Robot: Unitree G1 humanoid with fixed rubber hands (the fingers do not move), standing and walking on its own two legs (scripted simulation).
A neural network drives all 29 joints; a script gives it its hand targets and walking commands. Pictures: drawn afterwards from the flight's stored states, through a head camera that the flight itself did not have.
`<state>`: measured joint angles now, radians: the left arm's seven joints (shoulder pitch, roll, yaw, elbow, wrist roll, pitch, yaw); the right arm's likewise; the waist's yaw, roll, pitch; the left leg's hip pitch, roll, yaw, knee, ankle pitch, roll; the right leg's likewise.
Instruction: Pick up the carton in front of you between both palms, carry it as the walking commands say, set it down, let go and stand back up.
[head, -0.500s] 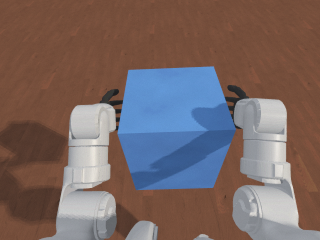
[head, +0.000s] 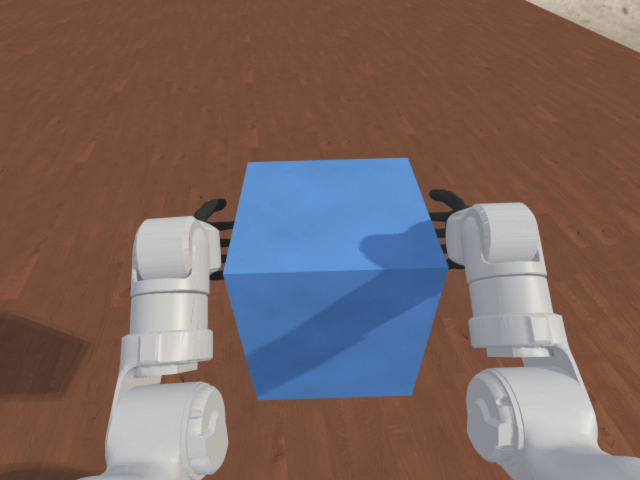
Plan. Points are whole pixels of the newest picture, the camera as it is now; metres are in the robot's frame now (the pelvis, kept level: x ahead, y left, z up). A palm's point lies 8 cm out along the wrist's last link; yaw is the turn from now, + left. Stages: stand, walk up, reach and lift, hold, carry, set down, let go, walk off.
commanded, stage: carry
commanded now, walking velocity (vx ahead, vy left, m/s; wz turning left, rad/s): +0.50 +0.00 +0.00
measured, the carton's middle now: (331, 280) +0.38 +0.01 +0.08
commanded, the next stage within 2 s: none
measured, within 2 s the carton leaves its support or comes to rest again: neither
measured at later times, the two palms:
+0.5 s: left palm (260, 178) +0.58 +0.12 +0.10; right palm (435, 177) +0.59 -0.18 +0.09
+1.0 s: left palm (247, 113) +0.87 +0.17 +0.08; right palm (379, 107) +0.87 -0.12 +0.08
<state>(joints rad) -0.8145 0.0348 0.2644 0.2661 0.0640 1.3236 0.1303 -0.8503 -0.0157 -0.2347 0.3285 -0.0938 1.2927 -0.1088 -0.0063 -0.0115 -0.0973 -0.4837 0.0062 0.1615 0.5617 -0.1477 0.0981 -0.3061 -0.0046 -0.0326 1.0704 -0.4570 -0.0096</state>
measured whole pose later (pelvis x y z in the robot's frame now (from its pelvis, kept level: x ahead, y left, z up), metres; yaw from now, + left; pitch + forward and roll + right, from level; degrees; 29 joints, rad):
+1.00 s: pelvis +0.61 +0.02 +0.00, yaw -1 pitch +3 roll +0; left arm -0.15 -0.11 0.12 -0.26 0.11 1.24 0.08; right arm -0.18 0.14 -0.09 -0.21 -0.13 1.22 -0.07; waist 0.00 -0.04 -0.15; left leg -0.48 0.05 0.23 0.56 -0.13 0.09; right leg -0.17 -0.08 -0.06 0.96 -0.46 0.03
